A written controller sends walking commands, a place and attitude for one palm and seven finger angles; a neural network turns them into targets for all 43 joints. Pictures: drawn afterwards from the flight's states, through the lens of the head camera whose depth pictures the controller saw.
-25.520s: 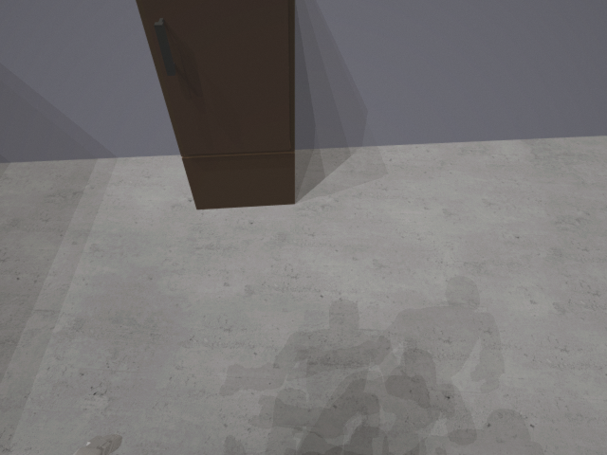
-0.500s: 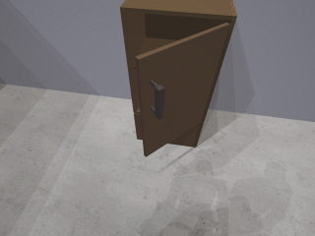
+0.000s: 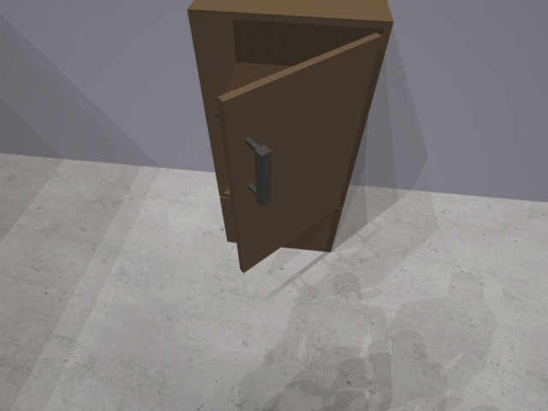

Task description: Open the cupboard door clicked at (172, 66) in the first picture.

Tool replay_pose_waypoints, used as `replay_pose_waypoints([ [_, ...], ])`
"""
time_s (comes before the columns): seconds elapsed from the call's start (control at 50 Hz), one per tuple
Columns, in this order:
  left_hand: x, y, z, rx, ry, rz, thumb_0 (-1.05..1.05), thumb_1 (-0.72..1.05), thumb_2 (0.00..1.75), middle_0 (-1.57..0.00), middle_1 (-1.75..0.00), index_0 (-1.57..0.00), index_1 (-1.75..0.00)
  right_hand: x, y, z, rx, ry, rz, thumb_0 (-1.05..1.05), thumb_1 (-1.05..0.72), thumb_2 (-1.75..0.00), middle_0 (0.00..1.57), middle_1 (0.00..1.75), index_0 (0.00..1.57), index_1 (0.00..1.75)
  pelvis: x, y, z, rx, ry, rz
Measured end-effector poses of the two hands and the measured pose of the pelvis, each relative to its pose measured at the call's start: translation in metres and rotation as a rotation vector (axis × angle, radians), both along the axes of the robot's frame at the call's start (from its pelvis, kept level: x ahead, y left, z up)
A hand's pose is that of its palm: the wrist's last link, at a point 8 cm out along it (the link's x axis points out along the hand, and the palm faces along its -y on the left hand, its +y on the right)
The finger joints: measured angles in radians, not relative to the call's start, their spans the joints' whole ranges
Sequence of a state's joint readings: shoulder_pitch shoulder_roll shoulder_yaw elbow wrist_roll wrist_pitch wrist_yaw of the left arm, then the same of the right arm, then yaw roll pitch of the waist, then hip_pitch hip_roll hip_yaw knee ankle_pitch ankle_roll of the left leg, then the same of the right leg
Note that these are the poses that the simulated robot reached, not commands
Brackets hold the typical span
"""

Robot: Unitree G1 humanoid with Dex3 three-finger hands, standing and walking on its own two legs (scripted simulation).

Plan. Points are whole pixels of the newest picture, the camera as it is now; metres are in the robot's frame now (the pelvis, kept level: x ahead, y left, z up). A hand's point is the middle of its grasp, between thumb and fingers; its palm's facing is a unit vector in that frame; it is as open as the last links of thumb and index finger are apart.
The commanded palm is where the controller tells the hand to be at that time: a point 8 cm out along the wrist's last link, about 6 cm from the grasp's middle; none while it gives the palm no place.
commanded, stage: walk to a spot facing it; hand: left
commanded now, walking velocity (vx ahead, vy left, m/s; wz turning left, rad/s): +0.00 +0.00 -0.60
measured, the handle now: (257, 172) +0.55 +0.08 -0.01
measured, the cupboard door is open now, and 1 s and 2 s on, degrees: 46 46 46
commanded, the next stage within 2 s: none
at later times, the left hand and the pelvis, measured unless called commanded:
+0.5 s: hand out of the picture +0.05 +0.16 -0.15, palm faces -0.17 -0.94 -0.29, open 7.4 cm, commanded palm none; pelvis -0.02 -0.03 +0.00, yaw -16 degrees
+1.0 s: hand (191, 379) +0.19 +0.16 -0.16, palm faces -0.49 -0.84 -0.23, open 7.4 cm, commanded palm none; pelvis +0.01 +0.01 +0.00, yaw -34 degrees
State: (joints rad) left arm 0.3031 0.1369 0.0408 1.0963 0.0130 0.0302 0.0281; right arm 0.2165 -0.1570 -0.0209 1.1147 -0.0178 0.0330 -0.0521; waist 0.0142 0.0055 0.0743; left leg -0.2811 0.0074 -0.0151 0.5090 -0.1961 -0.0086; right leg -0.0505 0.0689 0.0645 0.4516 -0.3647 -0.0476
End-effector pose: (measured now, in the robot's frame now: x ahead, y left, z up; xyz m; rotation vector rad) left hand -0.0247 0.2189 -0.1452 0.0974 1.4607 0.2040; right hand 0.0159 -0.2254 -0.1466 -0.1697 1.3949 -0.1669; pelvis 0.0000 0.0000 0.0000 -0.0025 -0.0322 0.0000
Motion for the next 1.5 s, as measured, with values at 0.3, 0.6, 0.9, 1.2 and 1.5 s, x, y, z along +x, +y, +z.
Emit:
replay_pose_waypoints([
  [0.3, 0.059, 0.012, 0.010, 0.101, -0.094, -0.187, 0.00, 0.91, 0.90, -0.20, -0.30, -0.19, -0.30, -0.025, -0.044, -0.016, -0.012, -0.072, -0.145, 0.01, -0.90, -0.90, 0.20, 0.30, 0.20, 0.30, -0.023, -0.023, -0.013, 0.028, 0.030, -0.160],
  [0.6, 0.095, -0.013, 0.022, 0.068, -0.107, -0.331, 0.00, 0.91, 0.90, -0.20, -0.30, -0.20, -0.30, 0.021, -0.067, 0.021, -0.058, -0.263, -0.266, 0.01, -0.90, -0.90, 0.20, 0.30, 0.19, 0.30, -0.012, -0.024, 0.005, 0.038, 0.046, -0.339],
  [0.9, 0.195, 0.011, -0.001, 0.009, -0.156, -0.527, 0.01, 0.91, 0.90, -0.20, -0.30, -0.20, -0.30, -0.011, -0.020, 0.033, -0.138, -0.250, -0.356, 0.01, -0.90, -0.90, 0.20, 0.30, 0.20, 0.30, 0.012, 0.014, -0.002, -0.002, 0.057, -0.514],
  [1.2, 0.286, -0.112, 0.021, -0.011, -0.345, -0.896, 0.00, 0.91, 0.90, -0.20, -0.30, -0.19, -0.30, -0.193, 0.011, -0.004, -0.057, 0.035, -0.739, 0.01, -0.90, -0.90, 0.20, 0.30, 0.20, 0.30, -0.003, -0.012, -0.013, 0.011, 0.043, -0.719],
  [1.5, 0.282, -0.152, 0.000, -0.113, -0.255, -1.010, 0.01, 0.91, 0.90, -0.21, -0.30, -0.20, -0.30, -0.166, 0.017, 0.013, -0.146, -0.135, -0.878, 0.01, -0.90, -0.90, 0.20, 0.30, 0.19, 0.30, 0.012, -0.007, -0.012, 0.010, 0.057, -0.897],
])
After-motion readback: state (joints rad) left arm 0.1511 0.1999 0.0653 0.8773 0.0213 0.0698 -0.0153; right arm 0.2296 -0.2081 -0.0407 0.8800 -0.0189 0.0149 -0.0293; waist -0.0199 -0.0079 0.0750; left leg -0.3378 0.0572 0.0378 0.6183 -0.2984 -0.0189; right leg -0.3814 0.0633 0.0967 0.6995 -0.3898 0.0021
